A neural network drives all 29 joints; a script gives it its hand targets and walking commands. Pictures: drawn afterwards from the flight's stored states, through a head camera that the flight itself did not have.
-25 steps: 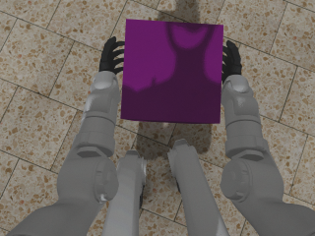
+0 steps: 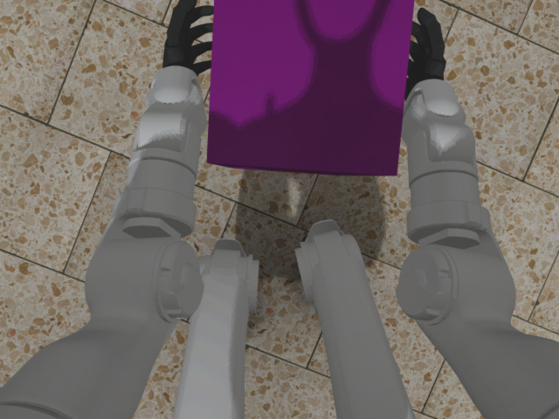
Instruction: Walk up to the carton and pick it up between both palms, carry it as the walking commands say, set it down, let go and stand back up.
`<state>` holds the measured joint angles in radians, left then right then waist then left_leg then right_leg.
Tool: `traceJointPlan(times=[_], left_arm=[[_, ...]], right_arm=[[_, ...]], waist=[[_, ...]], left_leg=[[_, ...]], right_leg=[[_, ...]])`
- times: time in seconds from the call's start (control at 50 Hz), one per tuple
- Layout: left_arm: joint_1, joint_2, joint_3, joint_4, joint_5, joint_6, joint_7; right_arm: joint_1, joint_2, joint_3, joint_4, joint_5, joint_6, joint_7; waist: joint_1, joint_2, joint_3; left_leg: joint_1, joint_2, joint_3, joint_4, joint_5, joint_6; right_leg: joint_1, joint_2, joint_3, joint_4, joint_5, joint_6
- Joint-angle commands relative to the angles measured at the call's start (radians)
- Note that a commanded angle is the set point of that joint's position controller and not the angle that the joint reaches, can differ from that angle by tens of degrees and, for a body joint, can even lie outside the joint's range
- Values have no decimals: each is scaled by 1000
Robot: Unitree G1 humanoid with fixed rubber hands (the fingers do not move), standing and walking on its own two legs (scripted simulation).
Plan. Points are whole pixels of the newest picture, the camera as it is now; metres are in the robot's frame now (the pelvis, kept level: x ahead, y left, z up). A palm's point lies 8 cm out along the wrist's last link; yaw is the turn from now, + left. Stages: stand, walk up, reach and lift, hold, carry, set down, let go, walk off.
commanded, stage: set down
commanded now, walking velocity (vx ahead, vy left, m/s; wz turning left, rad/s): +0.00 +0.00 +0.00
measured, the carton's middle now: (297, 99) +0.49 -0.08 -0.18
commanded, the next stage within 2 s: none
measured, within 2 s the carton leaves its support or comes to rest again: rests again in 1.68 s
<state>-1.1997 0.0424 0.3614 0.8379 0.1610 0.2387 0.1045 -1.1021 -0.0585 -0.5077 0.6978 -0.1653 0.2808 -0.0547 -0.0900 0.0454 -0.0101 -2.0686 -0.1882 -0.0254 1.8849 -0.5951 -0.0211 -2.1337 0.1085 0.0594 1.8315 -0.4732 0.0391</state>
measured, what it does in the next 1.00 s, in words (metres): lowers itself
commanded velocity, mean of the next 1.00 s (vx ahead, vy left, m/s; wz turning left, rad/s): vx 0.00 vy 0.00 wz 0.00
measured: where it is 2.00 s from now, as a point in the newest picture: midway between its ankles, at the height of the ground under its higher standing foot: (279, 306)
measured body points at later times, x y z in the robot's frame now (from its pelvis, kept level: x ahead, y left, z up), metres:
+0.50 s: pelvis +0.00 +0.00 -0.06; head +0.35 -0.03 +0.22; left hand +0.56 +0.06 -0.21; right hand +0.51 -0.23 -0.21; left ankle +0.08 +0.10 -0.43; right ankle +0.12 -0.12 -0.43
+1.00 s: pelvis +0.00 +0.00 -0.07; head +0.35 -0.02 +0.20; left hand +0.56 +0.06 -0.23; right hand +0.51 -0.23 -0.23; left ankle +0.08 +0.10 -0.43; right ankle +0.12 -0.12 -0.43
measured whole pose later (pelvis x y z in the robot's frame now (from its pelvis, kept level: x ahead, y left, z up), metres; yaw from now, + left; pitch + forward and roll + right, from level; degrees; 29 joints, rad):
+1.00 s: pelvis +0.00 +0.00 -0.07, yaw +1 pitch +42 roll -1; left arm -1.40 0.13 0.26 0.96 0.09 0.23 0.16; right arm -1.27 -0.16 -0.48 0.83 -0.09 0.25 -0.06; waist -0.11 0.04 0.20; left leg -2.24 -0.21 -0.01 2.15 -0.63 -0.02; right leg -2.29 0.07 0.02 2.09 -0.53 0.04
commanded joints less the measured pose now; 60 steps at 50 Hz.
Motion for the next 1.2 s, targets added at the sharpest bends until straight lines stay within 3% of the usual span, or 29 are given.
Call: traceJointPlan(times=[0.0, 0.46, 0.6, 0.72, 0.92, 1.18], left_arm=[[-584, -901, -391, -6, -83, -16, -180], [-733, -840, -430, 18, -149, -18, -181], [-749, -859, -491, -16, -183, -28, -172], [-734, -862, -491, -2, -185, -28, -168], [-728, -824, -428, 50, -158, -33, -166], [-735, -797, -419, 69, -164, -45, -180]], right_arm=[[-640, 856, 484, -5, 111, -13, 224], [-805, 772, 503, 14, 170, -29, 242], [-820, 759, 511, 3, 209, -42, 247], [-789, 746, 484, 44, 199, -43, 257], [-812, 710, 453, 61, 182, -50, 273], [-815, 683, 440, 73, 178, -66, 267]], waist=[[-52, -3, -1102], [-76, 14, -1056], [-95, 74, -1067], [-108, 98, -1012], [-98, 75, -917], [-111, 73, -856]], left_leg=[[372, -15, 59, -158, 231, 5], [297, -1, 67, 22, 259, 11], [322, 1, 64, 56, 319, 8], [310, -1, 55, 61, 305, 5], [271, -6, 47, 63, 270, 14], [223, -6, 48, 89, 264, 17]], right_leg=[[760, 19, -108, -90, 321, 10], [631, -2, -127, 95, 340, 8], [608, -4, -124, 130, 405, -1], [547, -6, -125, 143, 381, -7], [475, -8, -127, 153, 328, -9], [477, -10, -114, 168, 336, -13]])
